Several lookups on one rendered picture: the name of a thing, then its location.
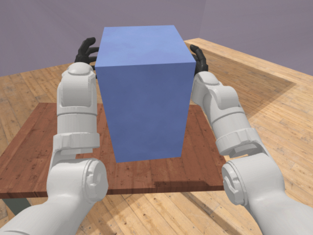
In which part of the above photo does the robot left hand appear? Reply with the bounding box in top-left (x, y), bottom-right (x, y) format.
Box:
top-left (74, 37), bottom-right (99, 79)

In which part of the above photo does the carton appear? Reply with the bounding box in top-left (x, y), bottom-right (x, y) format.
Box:
top-left (95, 25), bottom-right (196, 163)

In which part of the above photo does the robot right upper arm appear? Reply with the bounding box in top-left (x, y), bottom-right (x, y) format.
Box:
top-left (222, 152), bottom-right (313, 235)

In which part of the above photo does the robot right hand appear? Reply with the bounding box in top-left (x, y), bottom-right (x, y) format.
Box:
top-left (190, 45), bottom-right (208, 76)

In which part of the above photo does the table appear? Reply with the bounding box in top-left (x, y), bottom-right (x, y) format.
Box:
top-left (0, 103), bottom-right (226, 216)

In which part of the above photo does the robot left upper arm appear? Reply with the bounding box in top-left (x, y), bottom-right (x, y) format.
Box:
top-left (0, 158), bottom-right (109, 235)

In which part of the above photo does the left robot forearm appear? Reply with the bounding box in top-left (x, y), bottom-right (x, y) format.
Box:
top-left (46, 62), bottom-right (100, 191)

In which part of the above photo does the right robot forearm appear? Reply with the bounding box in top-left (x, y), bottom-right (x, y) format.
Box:
top-left (191, 71), bottom-right (285, 190)

